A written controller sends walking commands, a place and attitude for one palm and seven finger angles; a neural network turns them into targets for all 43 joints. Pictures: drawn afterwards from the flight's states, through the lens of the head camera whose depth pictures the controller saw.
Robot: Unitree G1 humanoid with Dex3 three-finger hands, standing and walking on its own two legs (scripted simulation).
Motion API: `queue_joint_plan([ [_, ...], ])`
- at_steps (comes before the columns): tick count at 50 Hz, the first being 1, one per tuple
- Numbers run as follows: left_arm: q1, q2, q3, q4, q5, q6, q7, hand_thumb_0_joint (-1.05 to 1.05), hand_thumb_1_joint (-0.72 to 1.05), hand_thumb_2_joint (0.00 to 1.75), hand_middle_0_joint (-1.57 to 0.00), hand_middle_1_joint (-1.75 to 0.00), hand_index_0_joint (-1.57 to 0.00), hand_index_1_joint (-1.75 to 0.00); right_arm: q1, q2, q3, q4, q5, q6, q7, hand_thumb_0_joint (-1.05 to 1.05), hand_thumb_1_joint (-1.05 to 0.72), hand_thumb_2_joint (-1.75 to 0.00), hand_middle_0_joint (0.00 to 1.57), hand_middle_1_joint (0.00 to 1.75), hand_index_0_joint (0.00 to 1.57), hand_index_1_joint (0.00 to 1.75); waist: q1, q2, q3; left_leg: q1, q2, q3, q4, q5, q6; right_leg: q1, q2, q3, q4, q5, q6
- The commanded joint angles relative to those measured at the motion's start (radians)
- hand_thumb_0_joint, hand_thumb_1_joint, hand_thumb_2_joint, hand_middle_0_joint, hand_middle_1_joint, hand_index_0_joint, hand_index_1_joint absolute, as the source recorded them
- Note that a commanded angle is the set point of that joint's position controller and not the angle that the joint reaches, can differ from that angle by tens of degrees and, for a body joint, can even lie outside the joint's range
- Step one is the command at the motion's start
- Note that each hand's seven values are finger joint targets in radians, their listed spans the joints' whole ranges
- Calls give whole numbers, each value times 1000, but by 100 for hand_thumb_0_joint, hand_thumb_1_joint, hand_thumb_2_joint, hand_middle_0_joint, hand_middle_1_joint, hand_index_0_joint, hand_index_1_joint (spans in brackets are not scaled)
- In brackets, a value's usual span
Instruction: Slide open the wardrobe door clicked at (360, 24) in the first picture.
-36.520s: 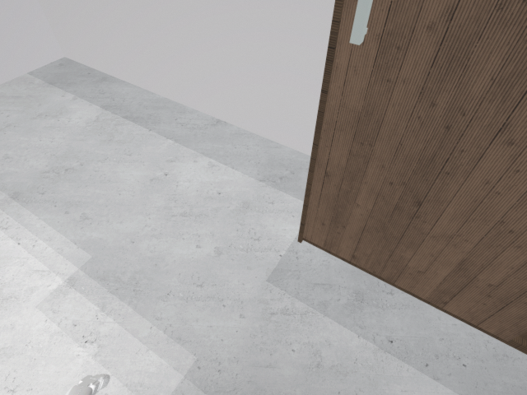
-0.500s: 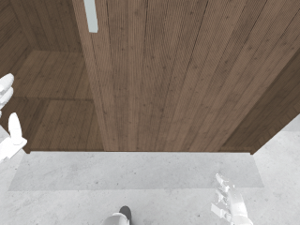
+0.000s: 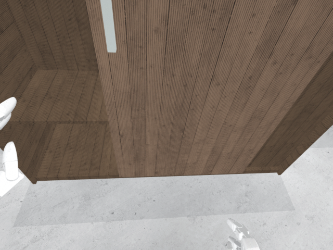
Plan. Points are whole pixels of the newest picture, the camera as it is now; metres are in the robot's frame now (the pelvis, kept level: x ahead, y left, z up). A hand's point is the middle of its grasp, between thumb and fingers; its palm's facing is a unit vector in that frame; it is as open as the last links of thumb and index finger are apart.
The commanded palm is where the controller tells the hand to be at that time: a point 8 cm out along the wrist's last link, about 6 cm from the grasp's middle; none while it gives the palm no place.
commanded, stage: stop stepping back and stand still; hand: left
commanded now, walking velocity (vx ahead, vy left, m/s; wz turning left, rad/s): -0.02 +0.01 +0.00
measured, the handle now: (108, 11) +0.64 +0.19 +0.27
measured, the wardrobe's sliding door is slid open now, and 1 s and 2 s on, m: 0.51 0.51 0.51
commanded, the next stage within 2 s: let the arm hang, fingers relaxed in 0.42 s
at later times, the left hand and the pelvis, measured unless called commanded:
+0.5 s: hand (19, 154) +0.24 +0.27 +0.17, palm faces +0.43 -0.75 -0.50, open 7.4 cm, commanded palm none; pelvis +0.03 +0.00 -0.01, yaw +0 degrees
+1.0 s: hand out of the picture -0.01 +0.21 -0.18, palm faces +0.02 -0.98 -0.21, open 7.1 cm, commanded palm none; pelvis -0.02 +0.01 -0.01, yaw +3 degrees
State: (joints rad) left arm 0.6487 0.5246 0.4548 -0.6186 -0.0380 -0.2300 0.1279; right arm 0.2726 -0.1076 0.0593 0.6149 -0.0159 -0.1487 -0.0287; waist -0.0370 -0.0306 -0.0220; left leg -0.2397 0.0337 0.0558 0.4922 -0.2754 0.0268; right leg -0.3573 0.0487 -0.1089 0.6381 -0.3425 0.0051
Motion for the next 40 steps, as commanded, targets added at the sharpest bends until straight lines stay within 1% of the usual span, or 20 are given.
queue_joint_plan([
  [1,-104,93,144,106,-13,10,33,0,90,90,-20,-30,-20,-30,-118,-219,-97,-122,8,14,-50,0,-90,-90,20,30,20,30,19,94,-15,-242,173,-129,-145,-167,33,303,-47,56,-208,33,-18],
  [2,-135,84,124,145,-7,15,31,0,90,90,-20,-30,-20,-30,-112,-221,-101,-119,8,18,-51,0,-90,-90,20,30,20,30,16,7,-4,-262,123,-99,-51,-188,19,295,-107,164,-263,26,-54],
  [3,-154,86,112,170,-5,19,28,0,90,90,-20,-30,-20,-30,-105,-221,-104,-119,10,17,-49,0,-90,-90,20,30,20,30,15,-118,1,-263,61,-70,82,-164,3,239,-205,334,-333,1,-104],
  [4,-186,73,86,174,-5,17,25,0,90,90,-20,-30,-20,-30,-115,-221,-100,-118,9,8,-42,0,-90,-90,20,30,20,30,12,-153,-3,-222,17,-53,178,-90,-10,181,-299,449,-382,59,-149],
  [5,-241,41,32,155,-2,13,20,0,90,90,-20,-30,-20,-30,-122,-206,-92,-109,16,-1,-36,0,-90,-90,20,30,20,30,15,-177,-30,-170,5,-51,232,-114,-19,150,-331,468,-388,74,-169],
  [8,-306,1,-41,76,17,10,23,0,90,90,-20,-30,-20,-30,-135,-217,-91,-112,21,-13,-40,0,-90,-90,20,30,20,30,29,-145,-29,-135,7,-65,204,-140,-4,163,-309,371,-340,188,-149],
  [10,-356,37,-26,-36,22,-8,39,0,90,90,-20,-30,-20,-30,-148,-206,-79,-108,11,-24,-51,0,-90,-90,20,30,20,30,23,-11,-64,-35,5,-49,12,41,2,184,-256,251,-229,318,-105],
  [12,-343,81,19,-163,19,-25,54,0,90,90,-20,-30,-20,-30,-161,-227,-91,-129,7,-40,-59,0,-90,-90,20,30,20,30,48,191,-89,55,66,-135,-70,347,9,168,-137,150,-119,330,-35],
  [14,-268,158,109,-208,22,-35,65,0,90,90,-20,-30,-20,-30,-157,-237,-100,-141,11,-43,-61,0,-90,-90,20,30,20,30,67,251,-86,29,117,-176,-84,372,23,172,-92,124,-121,259,-7],
  [15,-217,140,110,-210,22,-34,63,0,90,90,-20,-30,-20,-30,-153,-217,-90,-148,6,-39,-58,0,-90,-90,20,30,20,30,65,278,-69,-15,111,-178,-89,400,25,210,-89,109,-122,295,-9],
  [20,-115,68,111,-35,-3,-39,55,0,90,90,-20,-30,-20,-30,-114,-215,-107,-155,19,-25,-44,0,-90,-90,20,30,20,30,38,108,-144,-18,46,-81,30,458,-32,331,-145,170,-159,621,-42],
  [22,-70,44,103,43,-13,-30,50,0,90,90,-20,-30,-20,-30,-100,-222,-111,-150,20,-17,-42,0,-90,-90,20,30,20,30,32,62,-168,-9,46,-74,31,424,-33,327,-155,172,-168,640,-40],
  [25,-42,8,58,121,-21,-10,39,0,90,90,-20,-30,-20,-30,-118,-229,-107,-153,26,-9,-43,0,-90,-90,20,30,20,30,31,10,-125,-17,51,-87,-4,341,-24,268,-147,170,-208,532,-24],
  [26,-234,-68,-337,713,64,134,-91,0,90,90,-20,-30,-20,-30,-210,-390,-133,42,39,-30,44,0,-90,-90,20,30,20,30,-6,21,-59,-59,77,-95,123,408,-22,138,-249,99,-98,603,-59],
  [27,-271,-81,-324,736,59,197,-119,0,90,90,-20,-30,-20,-30,-151,-371,-148,38,31,28,40,0,-90,-90,20,30,20,30,-2,30,-103,6,94,-114,79,349,-21,68,-234,145,-113,479,-70],
  [28,-281,-94,-329,738,61,214,-129,0,90,90,-20,-30,-20,-30,-151,-374,-145,25,24,49,34,0,-90,-90,20,30,20,30,7,36,-60,-31,111,-138,39,295,-2,44,-194,113,-111,321,-50],
  [30,-335,-90,-343,833,65,212,-137,0,90,90,-20,-30,-20,-30,-156,-374,-127,39,8,73,32,0,-90,-90,20,30,20,30,36,-27,-46,-147,130,-204,-3,279,46,85,-154,89,-61,196,-43],
  [33,-404,-62,-361,1000,72,208,-135,0,90,90,-20,-30,-20,-30,-152,-389,-117,78,-5,91,27,0,-90,-90,20,30,20,30,38,-163,-77,-120,92,-207,21,300,47,135,-172,132,-94,252,-67],
  [36,-449,-69,-388,1166,68,218,-126,0,90,90,-20,-30,-20,-30,-130,-348,-102,135,-14,117,25,0,-90,-90,20,30,20,30,26,-106,-90,-56,38,-157,41,228,21,117,-220,178,-142,238,-92],
  [40,-466,-95,-411,1332,62,229,-119,0,90,90,-20,-30,-20,-30,-130,-311,-82,202,-18,138,21,0,-90,-90,20,30,20,30,30,90,-65,-48,43,-170,-38,134,22,127,-187,171,-196,83,-74],
])
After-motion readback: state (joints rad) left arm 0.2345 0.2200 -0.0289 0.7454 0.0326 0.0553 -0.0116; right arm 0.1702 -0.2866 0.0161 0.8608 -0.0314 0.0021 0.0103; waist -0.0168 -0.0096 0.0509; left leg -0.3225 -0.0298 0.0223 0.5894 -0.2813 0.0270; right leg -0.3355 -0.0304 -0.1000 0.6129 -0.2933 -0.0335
